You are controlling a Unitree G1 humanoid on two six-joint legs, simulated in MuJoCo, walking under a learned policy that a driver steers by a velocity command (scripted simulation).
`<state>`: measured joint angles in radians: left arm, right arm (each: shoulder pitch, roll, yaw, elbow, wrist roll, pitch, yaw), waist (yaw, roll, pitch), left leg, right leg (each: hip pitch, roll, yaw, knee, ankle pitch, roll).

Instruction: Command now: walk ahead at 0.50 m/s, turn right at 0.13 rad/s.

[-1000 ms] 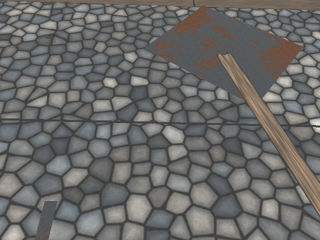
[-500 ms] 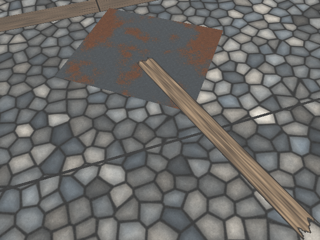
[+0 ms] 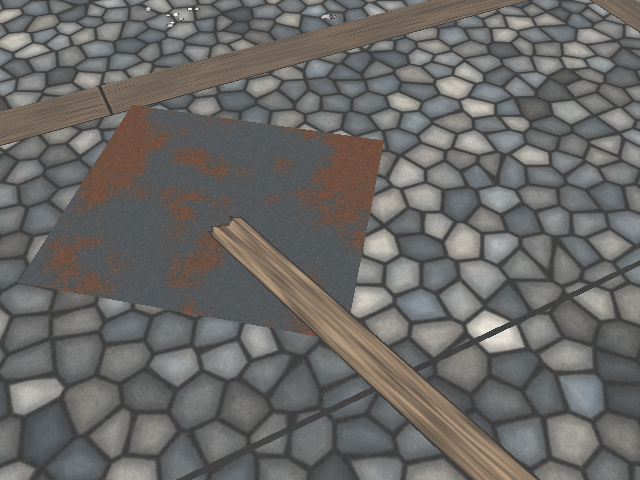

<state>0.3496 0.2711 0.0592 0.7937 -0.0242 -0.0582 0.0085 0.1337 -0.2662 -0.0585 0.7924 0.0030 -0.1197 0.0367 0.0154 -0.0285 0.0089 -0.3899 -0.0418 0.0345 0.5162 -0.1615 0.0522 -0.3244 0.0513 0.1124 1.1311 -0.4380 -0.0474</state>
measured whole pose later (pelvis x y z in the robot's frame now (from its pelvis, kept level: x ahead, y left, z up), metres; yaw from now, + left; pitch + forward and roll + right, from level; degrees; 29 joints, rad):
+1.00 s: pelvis +0.21 +0.03 +0.01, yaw +27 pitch +3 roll -3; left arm 0.10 0.32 0.10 0.77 0.00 0.01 0.04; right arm 0.24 -0.29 -0.06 0.65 0.00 0.02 -0.03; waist -0.01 -0.03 0.03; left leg -0.31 -0.03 -0.08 0.47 -0.21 0.05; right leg -0.58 0.01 0.04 1.05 -0.33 0.06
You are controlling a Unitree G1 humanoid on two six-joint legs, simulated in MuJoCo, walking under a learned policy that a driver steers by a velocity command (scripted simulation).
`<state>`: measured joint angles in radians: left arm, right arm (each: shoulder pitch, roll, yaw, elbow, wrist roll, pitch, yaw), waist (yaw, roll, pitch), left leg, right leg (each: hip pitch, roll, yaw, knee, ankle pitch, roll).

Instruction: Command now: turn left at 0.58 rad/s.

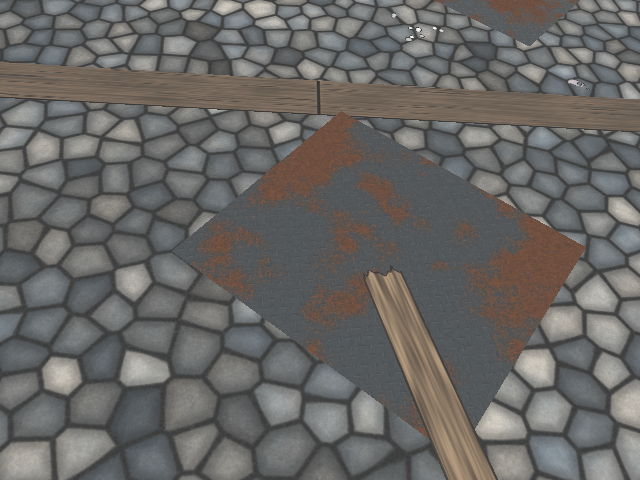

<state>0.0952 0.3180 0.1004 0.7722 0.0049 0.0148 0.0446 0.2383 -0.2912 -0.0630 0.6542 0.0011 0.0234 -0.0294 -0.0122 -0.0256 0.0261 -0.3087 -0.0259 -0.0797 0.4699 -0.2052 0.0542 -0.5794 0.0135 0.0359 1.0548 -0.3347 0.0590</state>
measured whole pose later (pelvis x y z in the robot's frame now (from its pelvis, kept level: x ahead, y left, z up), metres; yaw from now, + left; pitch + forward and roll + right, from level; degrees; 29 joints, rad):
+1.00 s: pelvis +0.00 +0.00 -0.01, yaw +9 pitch -2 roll +0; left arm 0.18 0.26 0.04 0.97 0.00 0.00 0.02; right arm 0.24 -0.22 -0.03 0.75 -0.01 0.00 -0.02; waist 0.02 0.00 0.04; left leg -0.19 -0.02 -0.05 0.53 -0.31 0.01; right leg -0.21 -0.04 0.05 0.51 -0.27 0.06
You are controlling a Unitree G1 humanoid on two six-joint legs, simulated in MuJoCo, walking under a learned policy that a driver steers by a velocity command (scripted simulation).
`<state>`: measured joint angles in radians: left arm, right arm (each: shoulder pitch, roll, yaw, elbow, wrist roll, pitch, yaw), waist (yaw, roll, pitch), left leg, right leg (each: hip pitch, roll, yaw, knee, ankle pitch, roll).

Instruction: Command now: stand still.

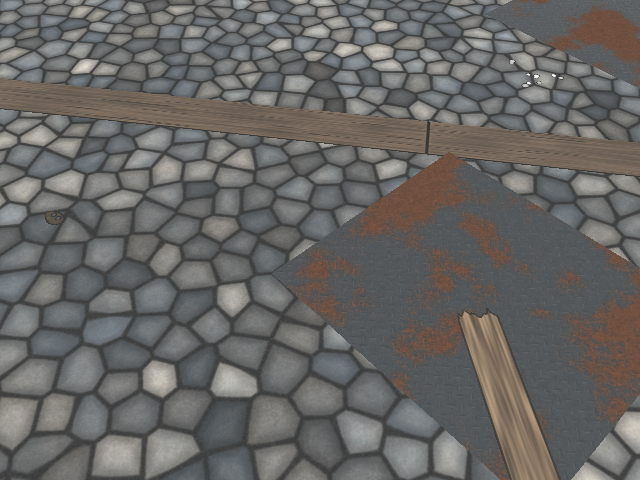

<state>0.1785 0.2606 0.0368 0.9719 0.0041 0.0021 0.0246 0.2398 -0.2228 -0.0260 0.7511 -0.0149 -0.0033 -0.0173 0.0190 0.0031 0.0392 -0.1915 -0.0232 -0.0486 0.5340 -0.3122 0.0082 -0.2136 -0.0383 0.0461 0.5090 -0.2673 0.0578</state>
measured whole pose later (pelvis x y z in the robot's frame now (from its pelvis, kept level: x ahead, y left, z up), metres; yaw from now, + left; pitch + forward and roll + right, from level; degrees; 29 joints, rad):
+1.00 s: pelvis +0.00 -0.01 +0.00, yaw +0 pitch -1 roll +0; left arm 0.25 0.20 0.02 1.13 0.00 0.01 0.05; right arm 0.29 -0.20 -0.01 1.04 0.00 -0.01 -0.03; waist 0.01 0.00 0.04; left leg -0.18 -0.01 -0.04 0.50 -0.30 -0.01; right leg -0.22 -0.03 0.05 0.50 -0.26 0.04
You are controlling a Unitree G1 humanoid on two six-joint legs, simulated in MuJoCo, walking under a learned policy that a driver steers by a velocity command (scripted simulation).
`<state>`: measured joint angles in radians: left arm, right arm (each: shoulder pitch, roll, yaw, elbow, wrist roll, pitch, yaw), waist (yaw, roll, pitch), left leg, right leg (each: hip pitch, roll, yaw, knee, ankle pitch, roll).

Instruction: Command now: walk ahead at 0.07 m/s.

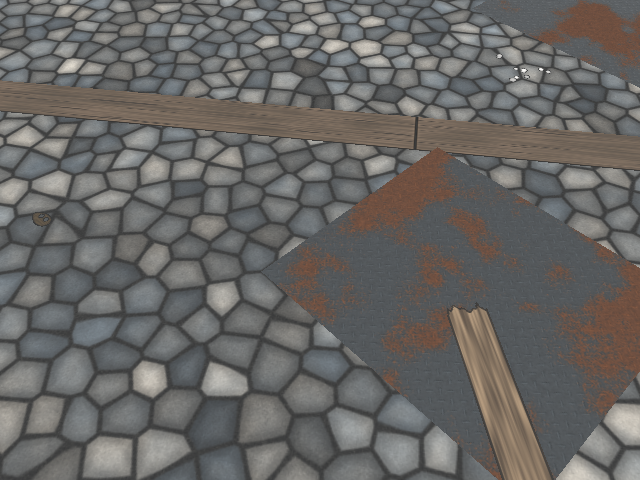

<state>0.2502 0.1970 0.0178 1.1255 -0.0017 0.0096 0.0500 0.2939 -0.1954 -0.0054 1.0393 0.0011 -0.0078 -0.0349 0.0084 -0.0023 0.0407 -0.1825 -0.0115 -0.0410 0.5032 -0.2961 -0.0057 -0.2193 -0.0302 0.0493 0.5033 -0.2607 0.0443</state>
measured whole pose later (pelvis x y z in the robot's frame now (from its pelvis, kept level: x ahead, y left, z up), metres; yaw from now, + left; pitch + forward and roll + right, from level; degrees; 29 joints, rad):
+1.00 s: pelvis +0.42 +0.02 +0.01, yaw +0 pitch +1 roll +2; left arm 0.12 0.26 0.06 0.87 -0.01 -0.09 0.01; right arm 0.36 -0.23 -0.04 1.03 0.00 -0.10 0.01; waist -0.06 -0.04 0.00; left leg -0.04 -0.08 0.06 0.20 -0.18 0.07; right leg -0.70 -0.14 0.04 0.78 0.02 -0.01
